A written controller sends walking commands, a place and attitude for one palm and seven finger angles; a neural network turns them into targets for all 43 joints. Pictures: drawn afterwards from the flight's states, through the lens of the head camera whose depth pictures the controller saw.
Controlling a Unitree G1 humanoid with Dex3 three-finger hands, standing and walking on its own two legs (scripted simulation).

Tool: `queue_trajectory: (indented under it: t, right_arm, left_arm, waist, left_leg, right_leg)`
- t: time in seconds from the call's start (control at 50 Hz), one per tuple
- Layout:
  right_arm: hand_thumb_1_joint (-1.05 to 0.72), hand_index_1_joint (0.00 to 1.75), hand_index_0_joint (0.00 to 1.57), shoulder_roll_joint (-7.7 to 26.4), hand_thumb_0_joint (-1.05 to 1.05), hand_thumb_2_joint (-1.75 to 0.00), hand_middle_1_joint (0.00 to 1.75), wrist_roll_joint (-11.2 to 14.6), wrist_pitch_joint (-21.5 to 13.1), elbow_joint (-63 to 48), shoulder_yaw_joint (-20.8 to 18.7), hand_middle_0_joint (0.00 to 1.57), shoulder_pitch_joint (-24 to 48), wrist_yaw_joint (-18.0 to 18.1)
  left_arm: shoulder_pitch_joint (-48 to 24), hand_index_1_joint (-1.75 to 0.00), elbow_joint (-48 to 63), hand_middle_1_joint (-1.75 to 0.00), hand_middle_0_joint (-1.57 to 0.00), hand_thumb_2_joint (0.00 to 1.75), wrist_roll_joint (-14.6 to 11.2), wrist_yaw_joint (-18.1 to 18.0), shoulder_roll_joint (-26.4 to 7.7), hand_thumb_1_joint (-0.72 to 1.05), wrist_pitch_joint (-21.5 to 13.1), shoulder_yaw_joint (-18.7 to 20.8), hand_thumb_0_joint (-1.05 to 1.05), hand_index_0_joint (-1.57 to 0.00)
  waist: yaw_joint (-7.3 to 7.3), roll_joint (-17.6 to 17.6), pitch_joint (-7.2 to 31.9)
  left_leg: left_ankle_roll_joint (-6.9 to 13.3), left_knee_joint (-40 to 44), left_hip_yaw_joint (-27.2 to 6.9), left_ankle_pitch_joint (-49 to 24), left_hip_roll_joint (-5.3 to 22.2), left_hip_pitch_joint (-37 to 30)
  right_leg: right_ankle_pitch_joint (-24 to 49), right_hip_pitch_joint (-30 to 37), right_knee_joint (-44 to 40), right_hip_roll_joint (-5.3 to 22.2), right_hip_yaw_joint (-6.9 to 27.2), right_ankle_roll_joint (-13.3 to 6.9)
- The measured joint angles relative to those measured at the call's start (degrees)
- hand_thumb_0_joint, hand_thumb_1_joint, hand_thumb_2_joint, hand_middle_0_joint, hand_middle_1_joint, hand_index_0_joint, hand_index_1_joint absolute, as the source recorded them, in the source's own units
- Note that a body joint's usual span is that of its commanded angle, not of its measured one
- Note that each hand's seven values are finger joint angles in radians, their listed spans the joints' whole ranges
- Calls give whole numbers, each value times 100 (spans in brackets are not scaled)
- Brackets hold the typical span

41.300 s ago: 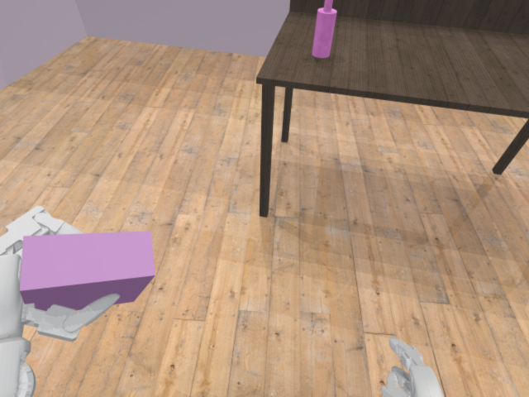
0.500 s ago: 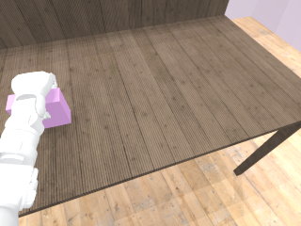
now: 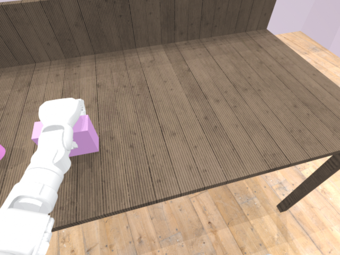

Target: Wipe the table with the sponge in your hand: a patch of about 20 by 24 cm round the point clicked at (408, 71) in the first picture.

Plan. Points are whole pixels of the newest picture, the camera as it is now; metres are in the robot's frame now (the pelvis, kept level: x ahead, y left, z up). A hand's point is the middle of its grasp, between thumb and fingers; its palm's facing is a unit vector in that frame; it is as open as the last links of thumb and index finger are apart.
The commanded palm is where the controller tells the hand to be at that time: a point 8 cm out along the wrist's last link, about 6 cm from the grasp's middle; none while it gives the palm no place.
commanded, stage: wipe back along the middle lane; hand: left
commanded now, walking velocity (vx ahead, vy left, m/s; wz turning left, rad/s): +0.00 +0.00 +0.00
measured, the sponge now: (71, 141) +0.40 +0.30 +0.02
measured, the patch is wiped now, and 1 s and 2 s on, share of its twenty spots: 0.35 0.55 0.60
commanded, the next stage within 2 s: slide across to the third lane in 0.68 s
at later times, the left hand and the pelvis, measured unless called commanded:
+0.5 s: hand (68, 144) +0.35 +0.27 +0.07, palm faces -0.02 -0.01 -1.00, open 9.3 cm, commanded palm +0.31 +0.25 +0.11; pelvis +0.00 -0.01 +0.00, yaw +1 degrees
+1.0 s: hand (76, 154) +0.32 +0.24 +0.07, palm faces -0.01 -0.02 -1.00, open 9.3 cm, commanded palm +0.30 +0.22 +0.12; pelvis +0.00 -0.01 +0.00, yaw +1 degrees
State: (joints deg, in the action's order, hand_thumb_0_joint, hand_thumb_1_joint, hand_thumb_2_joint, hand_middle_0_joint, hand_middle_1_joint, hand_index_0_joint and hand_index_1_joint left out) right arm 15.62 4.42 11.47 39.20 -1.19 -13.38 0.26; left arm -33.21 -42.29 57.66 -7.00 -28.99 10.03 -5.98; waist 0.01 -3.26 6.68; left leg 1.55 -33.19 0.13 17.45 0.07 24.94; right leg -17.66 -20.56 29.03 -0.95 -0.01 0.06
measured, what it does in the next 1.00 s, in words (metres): stands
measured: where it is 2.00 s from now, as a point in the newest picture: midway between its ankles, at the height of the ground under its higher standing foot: outside the picture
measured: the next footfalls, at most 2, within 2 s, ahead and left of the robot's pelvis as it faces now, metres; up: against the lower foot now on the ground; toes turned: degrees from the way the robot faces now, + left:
none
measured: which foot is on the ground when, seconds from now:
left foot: down 0.00-1.00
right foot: down 0.00-1.00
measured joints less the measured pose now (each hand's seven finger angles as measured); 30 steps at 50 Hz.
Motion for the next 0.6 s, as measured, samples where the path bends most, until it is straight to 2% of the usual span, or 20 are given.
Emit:
queue_trajectory:
  t: [0.22,0.6]
  right_arm:
    - [-91,30,20,25,1,-90,30,54,-24,-110,63,20,203,-9]
    - [-91,30,20,34,1,-90,30,53,-128,-261,126,20,487,6]
  left_arm:
    - [844,-153,953,-148,-79,107,-139,-3,117,-46,204,16,0,-79]
    - [1604,-153,1987,-149,-78,107,-168,114,260,-45,495,-135,1,-79]
  waist:
    - [-90,-49,-26]
    - [-253,-107,-147]
  left_leg:
    - [-34,152,-6,-22,9,-355]
    - [-86,261,-53,-80,9,-609]
  right_leg:
    - [-1,333,-108,-10,-2,-33]
    - [-8,557,-122,-15,-47,-87]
